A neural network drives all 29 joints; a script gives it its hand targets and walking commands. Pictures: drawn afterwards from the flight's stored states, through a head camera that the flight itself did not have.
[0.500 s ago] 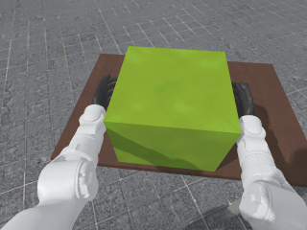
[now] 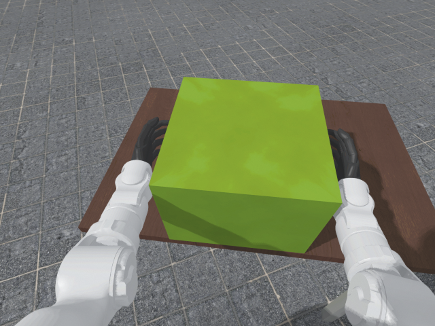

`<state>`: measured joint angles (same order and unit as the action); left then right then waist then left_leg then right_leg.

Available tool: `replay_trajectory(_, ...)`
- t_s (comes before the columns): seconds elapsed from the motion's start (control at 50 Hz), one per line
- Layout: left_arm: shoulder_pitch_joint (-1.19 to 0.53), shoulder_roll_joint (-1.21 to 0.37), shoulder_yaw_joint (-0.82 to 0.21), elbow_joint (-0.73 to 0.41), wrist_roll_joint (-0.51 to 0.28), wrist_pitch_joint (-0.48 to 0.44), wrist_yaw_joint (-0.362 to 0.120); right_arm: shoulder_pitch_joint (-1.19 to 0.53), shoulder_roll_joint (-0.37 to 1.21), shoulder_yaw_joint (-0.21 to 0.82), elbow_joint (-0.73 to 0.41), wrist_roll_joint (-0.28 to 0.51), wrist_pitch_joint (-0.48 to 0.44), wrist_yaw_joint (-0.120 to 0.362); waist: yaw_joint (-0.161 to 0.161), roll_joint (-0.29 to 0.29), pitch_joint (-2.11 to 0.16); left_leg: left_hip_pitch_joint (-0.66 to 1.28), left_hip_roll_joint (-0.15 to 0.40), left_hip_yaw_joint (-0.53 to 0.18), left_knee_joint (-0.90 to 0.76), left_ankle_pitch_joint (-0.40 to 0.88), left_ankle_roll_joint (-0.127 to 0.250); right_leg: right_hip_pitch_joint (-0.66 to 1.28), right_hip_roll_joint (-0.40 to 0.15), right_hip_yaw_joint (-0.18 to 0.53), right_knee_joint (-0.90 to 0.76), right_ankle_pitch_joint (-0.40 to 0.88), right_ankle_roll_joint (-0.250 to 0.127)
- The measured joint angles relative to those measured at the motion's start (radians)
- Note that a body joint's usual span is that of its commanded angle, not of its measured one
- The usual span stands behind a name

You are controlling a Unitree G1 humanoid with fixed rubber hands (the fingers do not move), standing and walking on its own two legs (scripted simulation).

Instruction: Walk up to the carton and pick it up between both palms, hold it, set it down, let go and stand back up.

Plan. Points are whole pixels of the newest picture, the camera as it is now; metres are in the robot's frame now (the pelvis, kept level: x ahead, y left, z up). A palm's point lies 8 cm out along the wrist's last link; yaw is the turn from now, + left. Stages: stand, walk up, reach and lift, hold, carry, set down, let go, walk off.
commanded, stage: reach and lift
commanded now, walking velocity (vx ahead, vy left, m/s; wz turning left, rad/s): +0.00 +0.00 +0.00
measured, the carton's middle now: (242, 163) +0.46 -0.03 +0.04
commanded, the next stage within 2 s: none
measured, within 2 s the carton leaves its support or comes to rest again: neither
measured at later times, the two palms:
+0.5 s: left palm (136, 151) +0.41 +0.17 +0.13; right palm (354, 164) +0.38 -0.21 +0.12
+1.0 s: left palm (120, 152) +0.38 +0.18 +0.16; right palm (358, 159) +0.37 -0.20 +0.16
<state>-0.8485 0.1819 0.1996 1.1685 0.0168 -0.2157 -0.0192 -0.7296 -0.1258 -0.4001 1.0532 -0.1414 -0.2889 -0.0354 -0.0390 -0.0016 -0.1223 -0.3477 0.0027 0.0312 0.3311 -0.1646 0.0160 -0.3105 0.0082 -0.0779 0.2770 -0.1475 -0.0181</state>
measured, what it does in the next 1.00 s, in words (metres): stands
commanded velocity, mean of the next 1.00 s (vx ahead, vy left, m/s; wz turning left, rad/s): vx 0.00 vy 0.00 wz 0.00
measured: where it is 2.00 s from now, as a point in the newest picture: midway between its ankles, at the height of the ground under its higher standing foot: outside the picture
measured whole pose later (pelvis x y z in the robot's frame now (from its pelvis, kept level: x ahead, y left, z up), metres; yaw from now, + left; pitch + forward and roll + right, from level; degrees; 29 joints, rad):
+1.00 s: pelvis -0.01 +0.00 +0.00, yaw +1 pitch -1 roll -1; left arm -0.63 0.16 0.19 0.46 0.05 0.44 0.00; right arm -0.65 -0.19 -0.10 0.72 0.20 0.16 -0.09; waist -0.06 -0.04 -0.07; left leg -0.12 -0.01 0.02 0.29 -0.16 0.02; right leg -0.07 0.01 -0.08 0.23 -0.14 -0.01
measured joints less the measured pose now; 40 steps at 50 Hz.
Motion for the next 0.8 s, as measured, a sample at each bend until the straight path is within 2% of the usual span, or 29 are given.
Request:
replay_trajectory(0.2, -0.020, 0.013, -0.078, 0.032, -0.073, 0.037, 0.022, 0.000, -0.020, 0.053, 0.013, 0.064, 0.048, -0.008, -0.003, 0.002, -0.027, -0.010, -0.003, -0.002, -0.009, 0.020, 0.002, -0.011, -0.003, -0.004, -0.005, 0.017, 0.000)
replay_trajectory(0.38, -0.024, 0.021, -0.098, -0.030, -0.092, 0.115, 0.037, -0.025, -0.046, 0.125, -0.002, 0.154, 0.112, -0.018, -0.003, -0.005, -0.023, 0.029, -0.004, 0.001, -0.019, 0.025, 0.004, 0.024, -0.004, 0.001, -0.008, 0.019, 0.001)
replay_trajectory(0.56, 0.047, 0.017, -0.095, -0.190, -0.076, 0.238, 0.046, 0.006, -0.054, 0.192, -0.083, 0.222, 0.202, -0.030, -0.003, -0.015, -0.017, 0.081, -0.005, -0.006, -0.023, 0.017, 0.003, 0.082, -0.003, -0.004, -0.022, 0.014, 0.001)
replay_trajectory(0.8, 0.140, -0.002, -0.051, -0.473, -0.015, 0.463, 0.041, 0.046, -0.056, 0.239, -0.211, 0.276, 0.327, -0.039, -0.010, -0.033, 0.029, 0.174, -0.010, -0.015, -0.040, 0.012, 0.003, 0.180, -0.005, -0.006, -0.042, 0.008, 0.004)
